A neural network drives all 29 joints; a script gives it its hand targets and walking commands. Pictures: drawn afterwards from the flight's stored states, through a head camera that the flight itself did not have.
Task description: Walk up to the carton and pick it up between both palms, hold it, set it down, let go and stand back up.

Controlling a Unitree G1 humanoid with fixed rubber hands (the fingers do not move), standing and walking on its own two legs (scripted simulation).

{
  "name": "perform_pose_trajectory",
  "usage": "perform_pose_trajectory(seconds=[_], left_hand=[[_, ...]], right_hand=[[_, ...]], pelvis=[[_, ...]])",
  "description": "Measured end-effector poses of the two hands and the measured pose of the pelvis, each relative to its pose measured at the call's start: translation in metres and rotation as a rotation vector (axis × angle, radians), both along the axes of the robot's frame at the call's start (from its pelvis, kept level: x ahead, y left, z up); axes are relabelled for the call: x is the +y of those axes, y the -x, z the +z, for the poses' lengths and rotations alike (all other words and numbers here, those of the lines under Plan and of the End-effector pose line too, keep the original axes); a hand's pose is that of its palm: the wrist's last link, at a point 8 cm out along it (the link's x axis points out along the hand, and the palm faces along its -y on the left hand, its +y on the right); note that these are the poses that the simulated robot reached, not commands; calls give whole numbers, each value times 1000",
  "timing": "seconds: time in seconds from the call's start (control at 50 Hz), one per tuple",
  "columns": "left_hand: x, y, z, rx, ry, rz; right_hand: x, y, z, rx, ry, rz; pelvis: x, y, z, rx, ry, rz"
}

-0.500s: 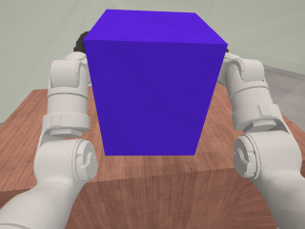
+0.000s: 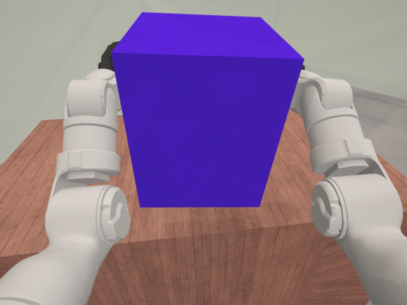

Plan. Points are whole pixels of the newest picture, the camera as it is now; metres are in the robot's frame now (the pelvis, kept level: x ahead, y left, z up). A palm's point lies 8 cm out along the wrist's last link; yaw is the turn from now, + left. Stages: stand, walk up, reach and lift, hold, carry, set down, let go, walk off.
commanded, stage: hold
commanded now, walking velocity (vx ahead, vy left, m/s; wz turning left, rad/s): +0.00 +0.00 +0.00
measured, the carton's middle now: (201, 110) +0.38 -0.01 +0.27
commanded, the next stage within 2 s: set down in 1.38 s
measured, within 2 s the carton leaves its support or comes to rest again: neither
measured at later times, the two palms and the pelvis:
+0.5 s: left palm (109, 83) +0.38 +0.15 +0.33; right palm (289, 85) +0.37 -0.16 +0.32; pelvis +0.00 +0.00 +0.00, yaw +0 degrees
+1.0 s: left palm (108, 83) +0.38 +0.15 +0.33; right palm (289, 85) +0.37 -0.16 +0.32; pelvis +0.00 +0.00 +0.00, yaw +0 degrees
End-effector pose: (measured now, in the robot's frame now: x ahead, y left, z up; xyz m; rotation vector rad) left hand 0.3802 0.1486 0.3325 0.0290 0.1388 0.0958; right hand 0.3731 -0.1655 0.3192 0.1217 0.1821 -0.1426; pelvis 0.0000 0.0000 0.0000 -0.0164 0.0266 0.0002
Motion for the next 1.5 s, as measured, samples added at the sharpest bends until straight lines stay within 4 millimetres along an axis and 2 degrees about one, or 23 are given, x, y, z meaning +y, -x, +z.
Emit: perform_pose_trajectory(seconds=[1.36, 1.5], left_hand=[[2, -1, -2, 5, -1, 6], [3, 1, 4, -14, -1, 8]], right_hand=[[2, -2, -2, 5, -1, 6], [3, -2, 4, -14, 0, 8]], pelvis=[[0, 0, 0, 0, 0, 0], [0, 0, 0, -1, 0, 0]])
